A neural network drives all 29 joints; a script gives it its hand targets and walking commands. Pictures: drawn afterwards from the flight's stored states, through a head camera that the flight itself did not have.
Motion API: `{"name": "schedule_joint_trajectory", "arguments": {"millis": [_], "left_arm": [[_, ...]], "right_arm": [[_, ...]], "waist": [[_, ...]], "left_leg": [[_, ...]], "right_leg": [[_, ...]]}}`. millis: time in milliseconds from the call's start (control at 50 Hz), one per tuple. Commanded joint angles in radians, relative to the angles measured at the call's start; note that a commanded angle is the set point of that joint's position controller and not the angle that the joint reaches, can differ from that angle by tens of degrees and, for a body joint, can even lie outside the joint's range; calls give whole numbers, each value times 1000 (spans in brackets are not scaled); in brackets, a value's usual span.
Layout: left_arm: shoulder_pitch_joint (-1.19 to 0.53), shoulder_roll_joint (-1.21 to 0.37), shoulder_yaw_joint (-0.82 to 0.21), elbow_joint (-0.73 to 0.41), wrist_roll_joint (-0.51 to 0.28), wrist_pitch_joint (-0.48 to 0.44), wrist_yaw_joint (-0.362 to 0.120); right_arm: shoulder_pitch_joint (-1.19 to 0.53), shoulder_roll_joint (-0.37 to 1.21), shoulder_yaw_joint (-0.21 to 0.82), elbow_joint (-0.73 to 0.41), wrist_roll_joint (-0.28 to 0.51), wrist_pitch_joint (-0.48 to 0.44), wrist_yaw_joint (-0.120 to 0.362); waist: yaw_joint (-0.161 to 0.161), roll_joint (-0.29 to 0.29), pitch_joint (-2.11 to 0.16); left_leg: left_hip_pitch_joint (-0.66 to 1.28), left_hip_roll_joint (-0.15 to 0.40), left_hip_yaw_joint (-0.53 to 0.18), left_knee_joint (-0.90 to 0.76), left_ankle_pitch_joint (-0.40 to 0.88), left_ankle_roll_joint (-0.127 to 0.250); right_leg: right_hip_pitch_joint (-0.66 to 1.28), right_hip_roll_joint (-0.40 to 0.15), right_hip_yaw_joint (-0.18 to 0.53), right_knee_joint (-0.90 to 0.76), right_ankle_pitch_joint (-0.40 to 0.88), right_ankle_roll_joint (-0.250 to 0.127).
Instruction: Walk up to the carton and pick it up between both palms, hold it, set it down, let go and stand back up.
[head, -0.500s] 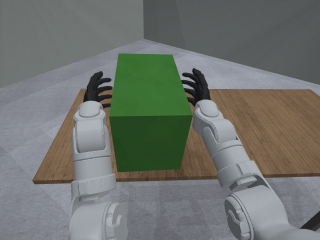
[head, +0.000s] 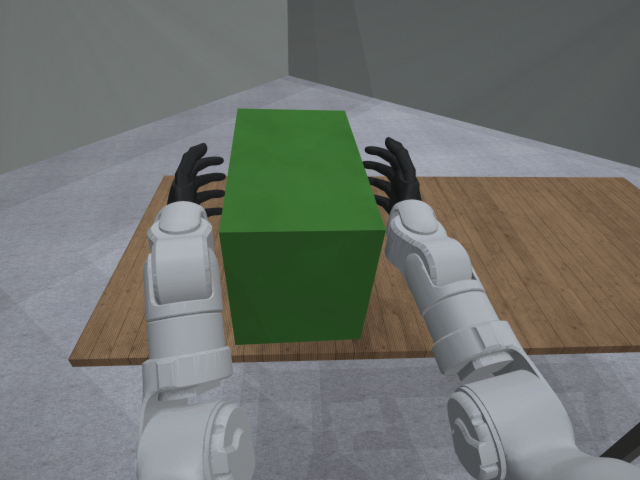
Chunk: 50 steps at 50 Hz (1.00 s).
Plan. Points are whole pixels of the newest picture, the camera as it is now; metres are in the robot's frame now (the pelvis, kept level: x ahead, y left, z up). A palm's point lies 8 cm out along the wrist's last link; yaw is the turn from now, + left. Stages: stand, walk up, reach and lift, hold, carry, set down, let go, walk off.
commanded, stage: hold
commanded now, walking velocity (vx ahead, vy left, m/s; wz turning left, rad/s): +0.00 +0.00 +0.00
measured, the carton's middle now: (295, 216) +0.42 +0.01 +0.16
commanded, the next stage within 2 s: set down in 1.90 s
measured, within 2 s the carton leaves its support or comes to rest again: neither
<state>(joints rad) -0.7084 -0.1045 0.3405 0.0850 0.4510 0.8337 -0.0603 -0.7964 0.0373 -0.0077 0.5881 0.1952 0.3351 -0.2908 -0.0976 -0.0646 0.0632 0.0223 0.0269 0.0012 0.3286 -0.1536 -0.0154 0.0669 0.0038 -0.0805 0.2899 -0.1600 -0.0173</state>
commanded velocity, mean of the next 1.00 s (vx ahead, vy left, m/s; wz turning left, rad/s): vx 0.00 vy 0.00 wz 0.00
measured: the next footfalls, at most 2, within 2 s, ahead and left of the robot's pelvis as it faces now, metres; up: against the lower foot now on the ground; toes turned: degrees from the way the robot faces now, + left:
none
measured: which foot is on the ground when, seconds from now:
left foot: down 0.00-1.00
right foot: down 0.00-1.00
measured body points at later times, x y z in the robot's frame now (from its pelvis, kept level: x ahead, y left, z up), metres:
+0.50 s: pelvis +0.00 +0.00 +0.00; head -0.06 +0.02 +0.44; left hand +0.37 +0.14 +0.22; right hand +0.38 -0.12 +0.22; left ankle +0.03 +0.13 -0.75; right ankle +0.02 -0.11 -0.75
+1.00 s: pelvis +0.00 +0.00 +0.00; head -0.06 +0.02 +0.45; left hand +0.37 +0.14 +0.22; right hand +0.38 -0.12 +0.22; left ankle +0.03 +0.13 -0.75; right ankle +0.02 -0.10 -0.75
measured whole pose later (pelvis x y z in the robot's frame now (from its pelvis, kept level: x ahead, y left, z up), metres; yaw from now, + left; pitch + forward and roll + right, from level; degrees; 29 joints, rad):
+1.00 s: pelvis +0.00 +0.00 +0.00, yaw +0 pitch -11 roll +0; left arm -0.71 -0.11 0.34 0.10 0.46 0.83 -0.05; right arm -0.80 0.03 -0.01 0.60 0.20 0.33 -0.29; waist -0.09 -0.06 0.07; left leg 0.02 0.03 0.01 0.33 -0.15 -0.02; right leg 0.06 0.01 -0.08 0.30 -0.16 -0.02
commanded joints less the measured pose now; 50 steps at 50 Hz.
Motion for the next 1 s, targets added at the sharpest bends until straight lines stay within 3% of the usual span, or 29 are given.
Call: {"name": "schedule_joint_trajectory", "arguments": {"millis": [0, 60, 80, 140, 240, 280, 380, 460, 480, 500, 520, 660, 720, 800, 820, 900, 960, 980], "left_arm": [[-677, -503, -469, -57, -171, -71, -117], [-627, -512, -479, -64, -168, -63, -116], [-656, -531, -510, -109, -184, -67, -116], [-631, -513, -509, -134, -181, -65, -116], [-641, -495, -486, -112, -163, -52, -122], [-620, -486, -458, -74, -152, -50, -124], [-675, -499, -485, -110, -171, -65, -121], [-654, -506, -468, -64, -161, -59, -123], [-643, -494, -460, -61, -162, -60, -124], [-658, -494, -450, -45, -159, -57, -125], [-660, -496, -457, -42, -165, -60, -123], [-667, -508, -487, -72, -171, -61, -125], [-669, -507, -470, -31, -155, -55, -129], [-667, -510, -485, -69, -168, -64, -114], [-683, -519, -489, -84, -172, -67, -110], [-684, -514, -464, -33, -157, -65, -107], [-682, -499, -462, -45, -161, -72, -108], [-678, -502, -459, -50, -163, -73, -105]], "right_arm": [[-726, 561, 316, -271, 68, -55, 95], [-732, 572, 338, -322, 88, -66, 90], [-712, 573, 341, -308, 90, -64, 87], [-692, 575, 364, -333, 104, -57, 77], [-694, 572, 365, -319, 103, -44, 81], [-708, 571, 358, -329, 94, -46, 84], [-754, 598, 372, -353, 100, -57, 86], [-743, 588, 340, -317, 85, -54, 84], [-739, 580, 338, -318, 83, -50, 84], [-726, 576, 326, -287, 70, -44, 85], [-723, 576, 332, -283, 74, -46, 87], [-714, 572, 320, -290, 80, -47, 84], [-713, 557, 290, -239, 69, -42, 96], [-755, 558, 312, -304, 84, -71, 106], [-768, 567, 326, -308, 87, -72, 106], [-783, 563, 311, -291, 77, -68, 109], [-745, 572, 313, -273, 67, -60, 105], [-764, 580, 329, -302, 77, -63, 102]], "waist": [[-14, 70, -366], [-13, 88, -400], [-36, 102, -412], [-20, 100, -427], [-11, 94, -345], [5, 65, -328], [7, 62, -405], [-10, 70, -368], [6, 50, -366], [-16, 60, -358], [-5, 51, -363], [-38, 97, -362], [-31, 124, -289], [-8, 125, -371], [-16, 118, -386], [6, 96, -367], [-6, 63, -376], [8, 59, -417]], "left_leg": [[70, -45, 51, -33, 165, 14], [91, -47, 49, -12, 230, 7], [108, -50, 49, -8, 240, -1], [121, -53, 40, 5, 286, 0], [86, -47, 43, -20, 206, 6], [61, -53, 49, -37, 159, 22], [89, -52, 49, -27, 187, 18], [85, -51, 48, -35, 145, 25], [81, -47, 50, -34, 133, 24], [84, -51, 56, -38, 121, 21], [70, -49, 54, -42, 116, 25], [94, -47, 49, -25, 179, 7], [35, -38, 47, -55, 95, 15], [46, -34, 48, -38, 169, 10], [59, -35, 43, -30, 175, 9], [32, -34, 46, -48, 111, 21], [57, -41, 50, -47, 124, 24], [73, -45, 51, -33, 142, 21]], "right_leg": [[59, 52, -30, -25, 137, 67], [75, 48, -27, -20, 216, 65], [79, 49, -29, -20, 217, 64], [86, 49, -23, -11, 282, 71], [70, 45, -23, -23, 194, 70], [74, 39, -24, -29, 181, 76], [72, 48, -26, -19, 193, 72], [52, 46, -27, -31, 153, 74], [45, 41, -22, -32, 148, 77], [36, 38, -24, -37, 142, 76], [35, 41, -25, -33, 129, 73], [48, 46, -29, -23, 170, 68], [39, 50, -33, -29, 68, 60], [71, 61, -38, -8, 124, 56], [73, 60, -35, -9, 137, 57], [50, 57, -36, -23, 68, 57], [48, 52, -31, -23, 105, 66], [56, 49, -26, -24, 132, 66]]}}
